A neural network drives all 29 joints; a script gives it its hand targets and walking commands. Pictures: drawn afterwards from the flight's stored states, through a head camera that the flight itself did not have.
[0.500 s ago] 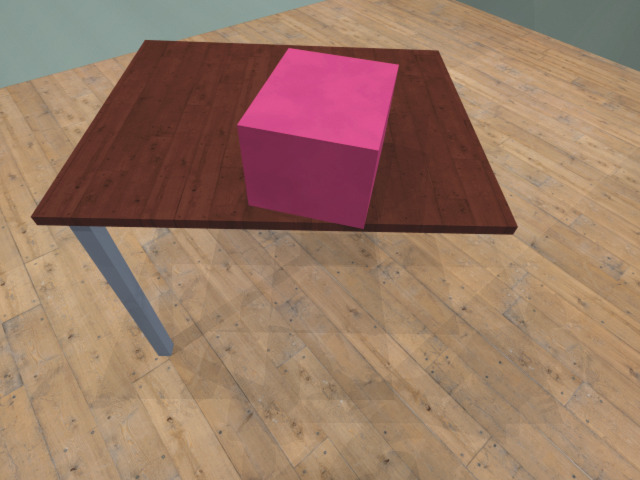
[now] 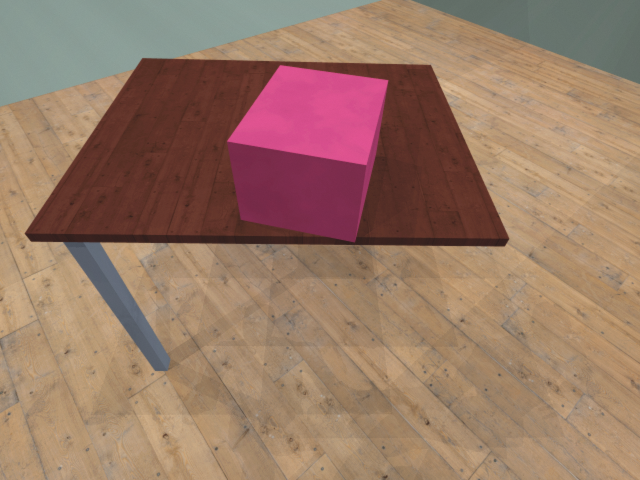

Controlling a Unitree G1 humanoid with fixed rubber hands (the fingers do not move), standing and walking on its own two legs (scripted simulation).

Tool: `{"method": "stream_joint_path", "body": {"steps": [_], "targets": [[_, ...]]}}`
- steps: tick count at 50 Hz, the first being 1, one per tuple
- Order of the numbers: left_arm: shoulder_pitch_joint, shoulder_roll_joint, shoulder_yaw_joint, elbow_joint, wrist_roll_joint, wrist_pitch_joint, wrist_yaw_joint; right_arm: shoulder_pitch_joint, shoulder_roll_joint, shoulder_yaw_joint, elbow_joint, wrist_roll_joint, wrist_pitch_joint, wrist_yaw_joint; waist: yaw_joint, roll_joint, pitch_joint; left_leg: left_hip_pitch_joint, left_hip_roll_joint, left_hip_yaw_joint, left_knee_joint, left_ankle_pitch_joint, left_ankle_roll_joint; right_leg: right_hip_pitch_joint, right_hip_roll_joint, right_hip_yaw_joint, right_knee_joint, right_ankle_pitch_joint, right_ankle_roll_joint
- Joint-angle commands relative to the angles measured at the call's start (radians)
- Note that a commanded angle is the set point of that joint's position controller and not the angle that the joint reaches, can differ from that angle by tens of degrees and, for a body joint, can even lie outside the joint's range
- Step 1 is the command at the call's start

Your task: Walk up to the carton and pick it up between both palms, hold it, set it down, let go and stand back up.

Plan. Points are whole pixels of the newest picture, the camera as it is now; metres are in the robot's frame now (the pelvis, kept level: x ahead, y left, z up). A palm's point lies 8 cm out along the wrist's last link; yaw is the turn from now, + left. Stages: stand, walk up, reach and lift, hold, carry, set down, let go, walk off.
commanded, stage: walk up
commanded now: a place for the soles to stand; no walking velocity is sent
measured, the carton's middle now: (315, 149) +0.70 +0.03 +0.02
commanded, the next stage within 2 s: none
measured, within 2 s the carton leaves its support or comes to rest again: neither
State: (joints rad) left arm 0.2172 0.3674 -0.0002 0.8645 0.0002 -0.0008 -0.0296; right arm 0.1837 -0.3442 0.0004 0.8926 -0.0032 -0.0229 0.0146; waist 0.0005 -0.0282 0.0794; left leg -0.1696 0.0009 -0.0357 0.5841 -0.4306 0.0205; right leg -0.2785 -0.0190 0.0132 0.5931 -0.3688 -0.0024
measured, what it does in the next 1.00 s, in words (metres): walks ahead: left foot, then right foot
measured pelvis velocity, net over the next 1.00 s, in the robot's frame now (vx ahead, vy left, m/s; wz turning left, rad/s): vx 0.22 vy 0.03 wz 0.01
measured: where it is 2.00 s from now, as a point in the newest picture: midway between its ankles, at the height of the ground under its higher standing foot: outside the picture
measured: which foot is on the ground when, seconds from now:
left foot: down 0.00-0.10, up 0.12-0.20, down 0.22-0.62, up 0.64-0.92, down 0.94-1.00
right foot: down 0.00-0.24, up 0.26-0.60, down 0.62-0.96, up 0.98-1.00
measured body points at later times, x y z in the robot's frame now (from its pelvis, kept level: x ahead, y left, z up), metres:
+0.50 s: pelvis +0.11 +0.03 +0.00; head +0.13 +0.06 +0.45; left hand +0.21 +0.32 -0.13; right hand +0.10 -0.27 -0.11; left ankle +0.04 +0.14 -0.73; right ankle +0.22 -0.11 -0.69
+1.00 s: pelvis +0.22 +0.03 -0.01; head +0.24 +0.05 +0.44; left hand +0.31 +0.32 -0.15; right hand +0.24 -0.27 -0.12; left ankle +0.27 +0.15 -0.73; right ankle +0.27 -0.10 -0.72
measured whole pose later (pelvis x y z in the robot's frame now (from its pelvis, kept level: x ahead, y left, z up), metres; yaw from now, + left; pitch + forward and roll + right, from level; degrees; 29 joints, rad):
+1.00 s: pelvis +0.22 +0.03 -0.01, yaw +1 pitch -4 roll -1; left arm 0.20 0.37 0.00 0.87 0.00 0.05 -0.05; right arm 0.36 -0.35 0.00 0.89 0.00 -0.08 0.01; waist -0.01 -0.04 0.12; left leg -0.33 0.01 -0.02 0.68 -0.28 0.01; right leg -0.36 0.01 0.01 0.76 -0.37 -0.04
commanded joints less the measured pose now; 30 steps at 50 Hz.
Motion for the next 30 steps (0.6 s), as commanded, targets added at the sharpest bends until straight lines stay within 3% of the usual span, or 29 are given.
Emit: {"method": "stream_joint_path", "body": {"steps": [1, 3, 4, 5, 6, 7, 8, 9, 10, 11, 12, 13, 14, 15, 16, 18, 20, 22, 25, 27, 29, 30], "targets": [[0.016, 0.269, 0.131, -0.069, 0.03, -0.065, -0.011, 0.004, -0.291, -0.11, -0.087, -0.033, -0.058, 0.014, 0.026, 0.059, -0.013, -0.185, 0.124, -0.22, -0.152, -0.177, 0.124, 0.063, -0.059, 0.123, -0.044, -0.169, -0.106], [0.042, 0.281, 0.139, -0.062, 0.031, -0.073, -0.008, 0.002, -0.283, -0.109, -0.097, -0.031, -0.066, 0.015, 0.036, 0.045, -0.083, -0.168, 0.102, -0.168, -0.077, -0.039, 0.105, 0.145, -0.068, 0.128, -0.07, -0.11, -0.112], [0.073, 0.29, 0.141, -0.057, 0.032, -0.078, -0.006, -0.013, -0.266, -0.102, -0.116, -0.028, -0.067, 0.017, 0.053, 0.018, -0.092, -0.239, 0.063, -0.111, -0.005, -0.011, 0.084, 0.217, -0.098, 0.189, -0.112, -0.12, -0.137], [0.116, 0.318, 0.151, -0.049, 0.034, -0.081, -0.005, -0.032, -0.249, -0.095, -0.13, -0.025, -0.066, 0.019, 0.07, -0.038, -0.08, -0.378, 0.001, -0.022, 0.135, -0.038, 0.058, 0.305, -0.181, 0.328, -0.195, -0.155, -0.187], [0.149, 0.348, 0.161, -0.046, 0.034, -0.084, -0.005, -0.023, -0.233, -0.093, -0.131, -0.023, -0.062, 0.017, 0.078, -0.127, -0.051, -0.484, -0.026, 0.056, 0.266, -0.128, 0.04, 0.369, -0.297, 0.459, -0.261, -0.151, -0.262], [0.153, 0.363, 0.165, -0.059, 0.03, -0.084, -0.004, -0.02, -0.26, -0.099, -0.137, -0.023, -0.059, 0.016, 0.088, -0.09, -0.041, -0.521, 0.023, 0.005, 0.345, -0.208, 0.034, 0.36, -0.371, 0.522, -0.278, -0.087, -0.327], [0.138, 0.363, 0.161, -0.067, 0.029, -0.081, 0.0, -0.003, -0.263, -0.096, -0.136, -0.014, -0.06, 0.018, 0.08, -0.072, -0.039, -0.503, 0.056, -0.016, 0.295, -0.22, 0.033, 0.348, -0.374, 0.49, -0.258, -0.008, -0.33], [0.116, 0.354, 0.158, -0.075, 0.028, -0.076, 0.004, 0.028, -0.261, -0.096, -0.133, -0.006, -0.067, 0.017, 0.066, -0.084, -0.047, -0.474, 0.064, -0.02, 0.225, -0.185, 0.036, 0.354, -0.349, 0.424, -0.219, 0.094, -0.31], [0.088, 0.335, 0.153, -0.078, 0.029, -0.07, 0.004, 0.057, -0.256, -0.102, -0.12, -0.003, -0.077, 0.017, 0.046, -0.1, -0.062, -0.381, 0.067, -0.007, 0.086, -0.104, 0.04, 0.317, -0.307, 0.314, -0.165, 0.204, -0.271], [0.028, 0.32, 0.144, -0.081, 0.025, -0.061, -0.001, 0.138, -0.242, -0.106, -0.088, -0.002, -0.088, 0.013, -0.017, -0.092, -0.12, -0.195, 0.045, 0.038, -0.071, 0.03, 0.033, 0.232, -0.237, 0.199, -0.077, 0.261, -0.209], [-0.064, 0.286, 0.129, -0.098, 0.017, -0.052, -0.003, 0.297, -0.256, -0.123, -0.034, -0.001, -0.096, 0.004, -0.119, -0.014, -0.151, 0.064, 0.013, 0.049, -0.193, 0.2, 0.014, 0.045, -0.129, 0.048, 0.107, 0.256, -0.129], [-0.138, 0.194, 0.106, -0.134, 0.015, -0.046, -0.007, 0.416, -0.343, -0.155, -0.004, -0.021, -0.098, -0.006, -0.19, 0.22, -0.129, 0.272, 0.149, -0.274, -0.32, 0.176, 0.036, -0.248, 0.016, -0.05, 0.421, 0.103, -0.059], [-0.135, 0.173, 0.101, -0.16, 0.02, -0.036, 0.0, 0.376, -0.435, -0.164, -0.034, -0.032, -0.103, -0.012, -0.135, 0.259, -0.045, 0.29, 0.355, -0.653, -0.386, 0.124, 0.131, -0.519, 0.093, 0.009, 0.515, -0.178, -0.037], [-0.126, 0.249, 0.107, -0.127, 0.015, -0.031, 0.007, 0.313, -0.429, -0.158, -0.05, -0.006, -0.101, -0.011, -0.096, 0.118, 0.026, 0.174, 0.39, -0.669, -0.345, 0.182, 0.195, -0.501, 0.016, 0.108, 0.536, -0.189, -0.04], [-0.125, 0.248, 0.105, -0.116, 0.01, -0.035, 0.0, 0.28, -0.382, -0.143, -0.057, 0.0, -0.101, -0.014, -0.067, 0.062, 0.09, 0.136, 0.333, -0.534, -0.293, 0.335, 0.188, -0.485, -0.015, 0.108, 0.526, -0.111, -0.043], [-0.082, 0.22, 0.105, -0.104, 0.006, -0.043, -0.008, 0.255, -0.326, -0.119, -0.065, 0.001, -0.103, -0.026, -0.038, 0.132, 0.053, 0.182, 0.261, -0.347, -0.23, 0.679, 0.141, -0.429, -0.029, 0.077, 0.467, -0.031, -0.033], [-0.1, 0.211, 0.101, -0.118, 0.009, -0.04, -0.017, 0.301, -0.319, -0.118, -0.067, 0.0, -0.096, -0.028, -0.072, 0.16, 0.0, 0.255, 0.215, -0.237, -0.176, 0.862, 0.122, -0.41, -0.012, 0.019, 0.374, -0.008, -0.023], [-0.177, 0.197, 0.098, -0.147, 0.009, -0.036, -0.023, 0.311, -0.316, -0.12, -0.085, 0.0, -0.09, -0.026, -0.088, 0.144, 0.04, 0.212, 0.198, -0.216, -0.209, 0.811, 0.124, -0.413, -0.008, -0.041, 0.263, 0.038, -0.026], [-0.2, 0.183, 0.099, -0.144, 0.016, -0.038, -0.029, 0.262, -0.327, -0.121, -0.115, -0.006, -0.086, -0.02, -0.071, 0.146, 0.091, 0.082, 0.198, -0.174, -0.251, 0.667, 0.13, -0.293, 0.0, -0.093, 0.112, 0.142, -0.032], [-0.15, 0.187, 0.111, -0.127, 0.016, -0.038, -0.033, 0.222, -0.333, -0.119, -0.131, -0.005, -0.081, -0.016, -0.041, 0.137, 0.074, -0.017, 0.204, -0.124, -0.229, 0.592, 0.15, -0.136, 0.01, -0.112, 0.076, 0.184, -0.038], [-0.016, 0.2, 0.13, -0.087, 0.014, -0.038, -0.029, 0.182, -0.342, -0.121, -0.149, -0.005, -0.083, -0.02, 0.032, 0.12, -0.002, -0.056, 0.217, -0.11, -0.112, 0.667, 0.149, 0.059, 0.03, -0.106, 0.02, 0.19, -0.065], [0.077, 0.222, 0.148, -0.061, 0.018, -0.042, -0.024, 0.18, -0.321, -0.114, -0.153, -0.002, -0.083, -0.023, 0.078, 0.061, -0.05, -0.097, 0.196, -0.079, 0.037, 0.704, 0.135, 0.195, 0.035, -0.096, -0.009, 0.217, -0.087]]}}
